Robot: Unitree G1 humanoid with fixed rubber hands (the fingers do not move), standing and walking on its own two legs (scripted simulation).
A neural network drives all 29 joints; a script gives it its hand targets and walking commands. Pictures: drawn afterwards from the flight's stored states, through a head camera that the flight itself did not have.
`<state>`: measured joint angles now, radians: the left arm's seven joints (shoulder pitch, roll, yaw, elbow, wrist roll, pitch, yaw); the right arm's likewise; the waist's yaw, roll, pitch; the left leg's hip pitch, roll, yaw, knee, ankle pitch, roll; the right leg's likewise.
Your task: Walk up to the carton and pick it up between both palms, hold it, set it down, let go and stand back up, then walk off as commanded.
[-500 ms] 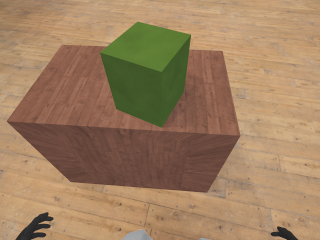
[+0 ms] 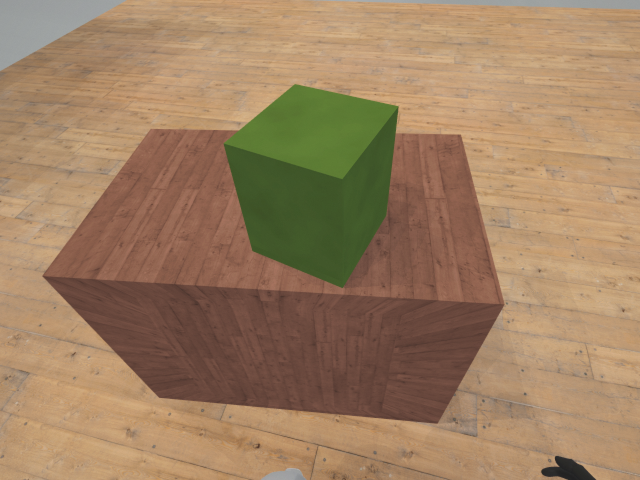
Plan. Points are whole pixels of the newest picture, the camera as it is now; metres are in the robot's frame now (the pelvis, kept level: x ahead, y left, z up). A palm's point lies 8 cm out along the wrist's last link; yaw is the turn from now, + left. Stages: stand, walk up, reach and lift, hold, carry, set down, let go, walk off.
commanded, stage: walk up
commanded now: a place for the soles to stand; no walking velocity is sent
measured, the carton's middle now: (318, 185) +0.60 +0.04 +0.03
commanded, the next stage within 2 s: none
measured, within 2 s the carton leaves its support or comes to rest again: neither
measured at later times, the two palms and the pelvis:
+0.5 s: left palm (46, 445) +0.17 +0.36 -0.03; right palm out of the picture +0.13 -0.29 -0.09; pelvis +0.07 +0.02 +0.01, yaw -2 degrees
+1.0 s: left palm (46, 414) +0.21 +0.40 -0.05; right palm (545, 455) +0.20 -0.26 -0.10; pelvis +0.13 +0.06 +0.00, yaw +0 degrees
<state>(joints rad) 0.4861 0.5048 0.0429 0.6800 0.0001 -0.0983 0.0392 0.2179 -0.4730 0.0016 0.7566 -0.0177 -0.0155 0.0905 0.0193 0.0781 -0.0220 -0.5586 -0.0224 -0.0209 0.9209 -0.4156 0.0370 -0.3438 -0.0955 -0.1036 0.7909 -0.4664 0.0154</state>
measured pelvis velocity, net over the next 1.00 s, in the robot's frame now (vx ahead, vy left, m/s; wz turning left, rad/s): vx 0.13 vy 0.06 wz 0.00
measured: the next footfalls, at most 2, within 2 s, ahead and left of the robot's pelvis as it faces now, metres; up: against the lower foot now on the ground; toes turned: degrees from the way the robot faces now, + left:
left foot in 0.04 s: +0.12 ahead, +0.10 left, +0.00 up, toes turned -1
right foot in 0.40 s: +0.15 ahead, -0.13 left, +0.00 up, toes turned -10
